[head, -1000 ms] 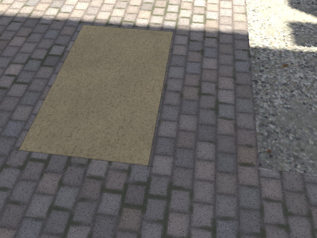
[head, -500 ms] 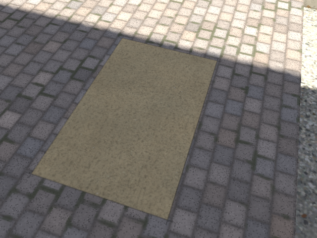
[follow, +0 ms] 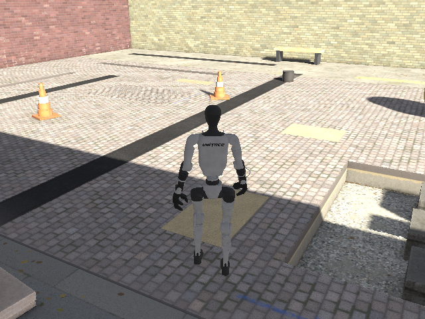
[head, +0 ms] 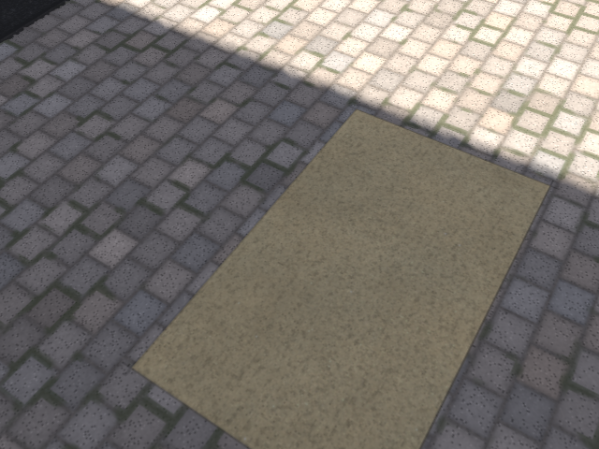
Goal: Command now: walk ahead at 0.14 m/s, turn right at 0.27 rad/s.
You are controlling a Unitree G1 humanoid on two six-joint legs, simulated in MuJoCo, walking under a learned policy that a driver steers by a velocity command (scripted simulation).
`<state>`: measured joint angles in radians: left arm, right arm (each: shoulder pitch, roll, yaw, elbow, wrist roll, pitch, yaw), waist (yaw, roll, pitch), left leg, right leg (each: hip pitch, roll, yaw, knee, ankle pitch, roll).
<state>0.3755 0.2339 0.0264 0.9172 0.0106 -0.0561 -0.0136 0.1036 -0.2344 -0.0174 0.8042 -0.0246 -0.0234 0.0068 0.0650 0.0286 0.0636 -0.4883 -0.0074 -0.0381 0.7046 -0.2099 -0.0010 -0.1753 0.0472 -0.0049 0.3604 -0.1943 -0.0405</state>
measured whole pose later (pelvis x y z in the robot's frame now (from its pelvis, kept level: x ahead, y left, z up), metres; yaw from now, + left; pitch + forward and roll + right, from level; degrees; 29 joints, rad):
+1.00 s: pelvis +0.00 +0.01 -0.01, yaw -33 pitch +0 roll +0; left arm 0.23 0.30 0.06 0.72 0.02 0.05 -0.01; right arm 0.16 -0.27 -0.04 0.73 0.00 0.05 -0.03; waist 0.03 -0.02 0.05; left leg -0.29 -0.04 -0.03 0.61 -0.36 0.01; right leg -0.27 0.13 0.18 0.48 -0.20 -0.06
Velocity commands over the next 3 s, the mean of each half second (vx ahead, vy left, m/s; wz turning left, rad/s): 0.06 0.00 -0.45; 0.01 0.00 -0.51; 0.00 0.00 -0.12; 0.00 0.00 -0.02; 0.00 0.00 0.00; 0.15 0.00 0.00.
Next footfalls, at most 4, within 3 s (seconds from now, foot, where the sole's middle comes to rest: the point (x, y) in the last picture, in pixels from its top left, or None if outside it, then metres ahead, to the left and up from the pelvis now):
0.08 left None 0.13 0.10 -0.78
0.52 right None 0.01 -0.09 -0.78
1.02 left None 0.09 0.08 -0.78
1.32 right None -0.06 -0.08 -0.78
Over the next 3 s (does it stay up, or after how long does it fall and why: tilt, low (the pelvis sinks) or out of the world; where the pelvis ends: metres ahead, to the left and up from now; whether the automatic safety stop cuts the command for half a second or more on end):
stays up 0.06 0.00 -0.01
